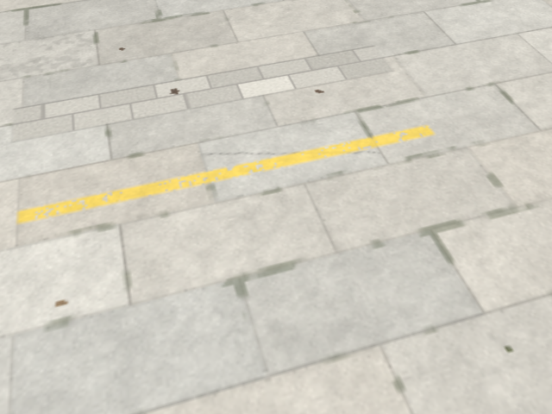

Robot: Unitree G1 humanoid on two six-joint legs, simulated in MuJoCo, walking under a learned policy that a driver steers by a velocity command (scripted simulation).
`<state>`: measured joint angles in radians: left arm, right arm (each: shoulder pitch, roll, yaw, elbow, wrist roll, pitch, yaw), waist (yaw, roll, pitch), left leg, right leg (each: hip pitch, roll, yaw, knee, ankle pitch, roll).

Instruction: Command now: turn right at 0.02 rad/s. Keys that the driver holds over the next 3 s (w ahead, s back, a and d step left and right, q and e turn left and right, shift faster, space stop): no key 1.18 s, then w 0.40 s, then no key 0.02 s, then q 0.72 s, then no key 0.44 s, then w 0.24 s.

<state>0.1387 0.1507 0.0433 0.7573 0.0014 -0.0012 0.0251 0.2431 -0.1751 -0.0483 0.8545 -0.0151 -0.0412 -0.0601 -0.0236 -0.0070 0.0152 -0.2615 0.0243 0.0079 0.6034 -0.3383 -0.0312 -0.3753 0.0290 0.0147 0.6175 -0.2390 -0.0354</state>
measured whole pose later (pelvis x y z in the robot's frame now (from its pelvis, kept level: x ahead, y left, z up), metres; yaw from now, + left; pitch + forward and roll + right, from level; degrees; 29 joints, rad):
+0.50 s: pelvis +0.02 +0.01 +0.00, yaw +0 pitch -1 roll +1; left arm 0.15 0.15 0.05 0.84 -0.01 0.00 0.03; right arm 0.30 -0.16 -0.04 0.91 -0.02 -0.04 -0.05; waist -0.02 -0.01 0.01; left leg -0.21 0.02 0.01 0.58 -0.35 -0.02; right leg -0.33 0.02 0.02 0.61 -0.26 -0.02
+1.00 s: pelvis +0.03 +0.01 +0.01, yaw +0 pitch -1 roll +1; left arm 0.19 0.16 0.04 0.99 -0.02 0.01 0.04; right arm 0.34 -0.13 -0.02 1.00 -0.02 -0.04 -0.04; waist -0.01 -0.01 0.02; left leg -0.16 0.01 0.02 0.52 -0.34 -0.01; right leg -0.29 0.01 0.03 0.56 -0.26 -0.01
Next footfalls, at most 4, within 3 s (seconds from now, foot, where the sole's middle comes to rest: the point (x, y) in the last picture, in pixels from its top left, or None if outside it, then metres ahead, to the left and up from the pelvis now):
1.90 left None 0.44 0.10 -0.76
2.40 right None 0.46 -0.11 -0.76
2.74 left None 0.32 0.12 -0.76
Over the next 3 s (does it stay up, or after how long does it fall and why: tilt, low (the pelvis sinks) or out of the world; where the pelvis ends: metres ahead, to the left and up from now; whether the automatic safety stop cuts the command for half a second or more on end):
stays up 0.39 -0.01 0.01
